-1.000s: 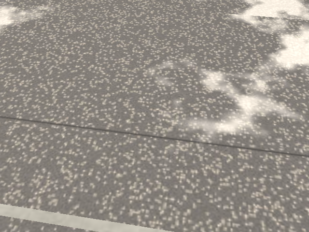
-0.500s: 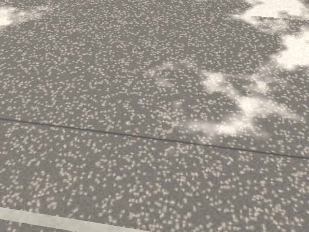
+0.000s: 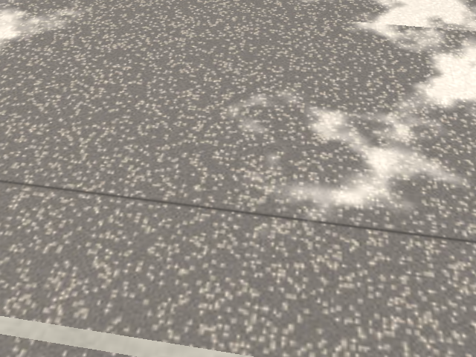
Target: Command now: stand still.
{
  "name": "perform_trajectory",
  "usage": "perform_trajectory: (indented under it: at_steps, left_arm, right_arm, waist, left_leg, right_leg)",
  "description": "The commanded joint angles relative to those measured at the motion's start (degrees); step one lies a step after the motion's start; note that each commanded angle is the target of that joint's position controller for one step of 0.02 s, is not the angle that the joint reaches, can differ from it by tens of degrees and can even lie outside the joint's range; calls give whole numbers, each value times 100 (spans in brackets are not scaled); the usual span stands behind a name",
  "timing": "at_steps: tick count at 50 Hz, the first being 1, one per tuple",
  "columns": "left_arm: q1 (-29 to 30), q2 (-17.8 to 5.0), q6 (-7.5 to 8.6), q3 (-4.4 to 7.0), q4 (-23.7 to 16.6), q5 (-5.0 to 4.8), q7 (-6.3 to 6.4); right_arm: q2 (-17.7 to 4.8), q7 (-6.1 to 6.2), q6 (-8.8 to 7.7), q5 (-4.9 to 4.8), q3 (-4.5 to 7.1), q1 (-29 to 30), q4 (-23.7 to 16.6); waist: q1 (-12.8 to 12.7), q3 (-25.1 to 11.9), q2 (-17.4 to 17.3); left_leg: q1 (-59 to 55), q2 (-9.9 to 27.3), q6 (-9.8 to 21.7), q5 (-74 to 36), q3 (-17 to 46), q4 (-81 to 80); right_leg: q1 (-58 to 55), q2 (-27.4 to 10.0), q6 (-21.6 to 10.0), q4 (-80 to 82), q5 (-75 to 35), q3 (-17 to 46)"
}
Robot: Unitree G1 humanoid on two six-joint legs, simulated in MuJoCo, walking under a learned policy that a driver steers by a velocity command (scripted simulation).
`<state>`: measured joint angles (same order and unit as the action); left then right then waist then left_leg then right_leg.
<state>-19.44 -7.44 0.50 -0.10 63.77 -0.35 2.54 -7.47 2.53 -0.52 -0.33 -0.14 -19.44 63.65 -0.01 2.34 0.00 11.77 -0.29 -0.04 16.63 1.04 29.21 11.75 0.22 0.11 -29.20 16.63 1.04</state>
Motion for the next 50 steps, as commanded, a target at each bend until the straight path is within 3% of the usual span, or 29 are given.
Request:
perform_trajectory:
  at_steps: [1,19,20,22,23,25,29,31,32,33,35,36,37,38,39,40,41,42,43,45,47,50]
  left_arm:
    - [-522,-404,19,60,-29,0,12]
    - [-590,-386,37,68,-54,-3,11]
    - [-701,-340,31,60,5,-1,16]
    - [-710,-499,20,129,-25,-68,47]
    - [-658,-532,49,146,-84,-85,53]
    - [-668,-469,193,144,-160,-131,26]
    - [-558,-394,461,141,-327,-163,-91]
    - [-255,-243,589,97,-521,-176,-163]
    - [-110,-177,655,74,-635,-180,-190]
    - [-13,-160,715,54,-725,-175,-218]
    - [-169,-269,805,76,-735,-182,-292]
    - [-730,-309,815,118,-531,-209,-313]
    - [-1846,-564,797,260,-144,-187,-307]
    - [-2913,-1484,729,535,139,-122,-279]
    - [-2794,-1470,729,471,11,-22,-327]
    - [-2025,-981,738,323,-203,15,-306]
    - [-1538,-791,712,248,-372,24,-310]
    - [-1276,-789,660,206,-434,-7,-340]
    - [-1230,-657,592,149,-430,-17,-350]
    - [-1469,-501,461,71,-342,35,-314]
    - [-1388,-661,449,61,-393,73,-240]
    - [-1303,-956,490,92,-534,57,-131]
  right_arm:
    - [-405,12,-20,0,61,-520,-31]
    - [-387,10,-36,-3,69,-585,-58]
    - [-342,16,-30,-1,62,-696,1]
    - [-508,47,-19,-67,133,-703,-29]
    - [-542,53,-47,-85,151,-655,-86]
    - [-494,26,-190,-134,155,-688,-154]
    - [-600,-75,-434,-183,210,-1007,-186]
    - [-866,-121,-511,-212,287,-1404,-136]
    - [-1052,-140,-531,-205,334,-1536,-136]
    - [-1143,-148,-556,-191,354,-1514,-166]
    - [-1118,-161,-559,-190,349,-1145,-324]
    - [-1123,-166,-514,-202,343,-666,-497]
    - [-1098,-176,-496,-190,313,163,-812]
    - [-752,-184,-591,-177,229,459,-1103]
    - [-579,-191,-713,-173,166,201,-1158]
    - [-783,-238,-770,-212,199,245,-1151]
    - [-801,-290,-793,-243,205,261,-1145]
    - [-781,-304,-792,-203,234,266,-1131]
    - [-908,-302,-772,-137,319,331,-1147]
    - [-690,-376,-680,-136,315,445,-1209]
    - [-519,-412,-609,-112,238,981,-1460]
    - [-406,-413,-608,-90,117,2164,-1931]
  waist:
    - [0,305,-5]
    - [0,302,-5]
    - [0,144,-6]
    - [0,361,-14]
    - [2,640,-18]
    - [9,901,-34]
    - [130,781,-236]
    - [279,729,-727]
    - [288,719,-1017]
    - [246,788,-1096]
    - [-37,679,-972]
    - [-411,526,-826]
    - [-1031,286,-376]
    - [-1286,-117,1528]
    - [-977,-251,2005]
    - [-603,299,958]
    - [-405,430,428]
    - [-255,465,129]
    - [-189,427,127]
    - [-162,319,386]
    - [-146,495,363]
    - [-332,748,365]
  left_leg:
    - [200,19,115,-734,4,-527]
    - [246,31,124,-676,13,-532]
    - [179,-35,144,-127,-52,-536]
    - [496,-133,330,1778,-69,-421]
    - [767,-42,439,2390,68,-448]
    - [967,171,605,2557,363,-453]
    - [584,492,916,2416,971,-586]
    - [12,1030,1283,2569,1957,-1140]
    - [-221,1466,1531,2416,2684,-1456]
    - [-278,1775,1697,1826,3161,-1456]
    - [-341,1778,1528,396,2745,-1037]
    - [261,1509,1262,-48,2148,-688]
    - [1584,905,850,-1016,1224,225]
    - [2879,-128,281,-960,-207,2758]
    - [3810,-361,298,931,220,3862]
    - [4195,65,444,839,519,4635]
    - [4278,215,521,347,505,4837]
    - [4282,395,535,-58,338,4576]
    - [4205,538,543,-318,170,4319]
    - [3932,565,470,-592,-131,4122]
    - [3646,530,346,-1065,-349,3346]
    - [2812,277,233,-1843,-611,1432]
  right_leg:
    - [198,-14,-112,521,-730,-3]
    - [245,-26,-120,525,-672,6]
    - [177,41,-140,526,-130,-61]
    - [493,149,-324,391,1753,-93]
    - [770,64,-431,405,2354,35]
    - [1007,-125,-583,367,2483,289]
    - [1316,-110,-681,-102,1934,307]
    - [1805,117,-634,-892,1272,-60]
    - [2040,176,-639,-1371,898,-261]
    - [2210,135,-696,-1533,810,-246]
    - [1966,49,-737,-1105,1011,-204]
    - [874,70,-764,-295,696,-209]
    - [-1090,-8,-895,578,300,263]
    - [-2587,-1225,-1290,1454,-85,2332]
    - [-2741,-2126,-1734,1820,-567,4189]
    - [-2377,-2180,-1688,1663,-953,3659]
    - [-2167,-1949,-1533,1655,-1508,2805]
    - [-2083,-1657,-1317,1699,-2049,2067]
    - [-2064,-1402,-1077,1701,-2568,1467]
    - [-1811,-1096,-888,1779,-3067,862]
    - [-1182,-938,-919,2054,-3160,547]
    - [-441,-807,-890,2412,-3033,342]
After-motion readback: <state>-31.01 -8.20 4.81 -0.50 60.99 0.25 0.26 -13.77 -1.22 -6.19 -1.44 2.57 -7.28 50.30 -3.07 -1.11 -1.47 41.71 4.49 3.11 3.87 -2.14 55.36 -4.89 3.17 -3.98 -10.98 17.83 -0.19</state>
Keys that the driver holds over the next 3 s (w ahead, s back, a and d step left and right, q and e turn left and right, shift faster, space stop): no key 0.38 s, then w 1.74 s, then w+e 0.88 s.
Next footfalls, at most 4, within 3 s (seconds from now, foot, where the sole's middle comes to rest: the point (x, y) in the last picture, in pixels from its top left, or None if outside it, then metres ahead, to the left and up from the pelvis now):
1.18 left None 0.48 0.07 -0.77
1.72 right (308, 273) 0.76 -0.18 -0.77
2.28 left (233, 192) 1.08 0.05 -0.77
2.86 right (314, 148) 1.30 -0.26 -0.77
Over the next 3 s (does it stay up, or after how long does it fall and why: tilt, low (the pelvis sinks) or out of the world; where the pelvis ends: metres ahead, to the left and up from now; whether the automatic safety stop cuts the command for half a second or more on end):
stays up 1.24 -0.17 0.00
